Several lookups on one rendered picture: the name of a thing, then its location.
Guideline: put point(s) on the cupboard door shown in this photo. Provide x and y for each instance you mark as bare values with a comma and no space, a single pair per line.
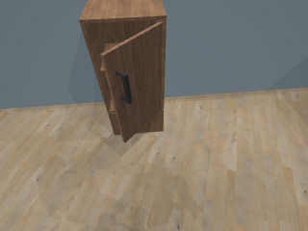
141,57

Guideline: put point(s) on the handle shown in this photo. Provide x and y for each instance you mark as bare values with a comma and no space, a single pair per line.
126,87

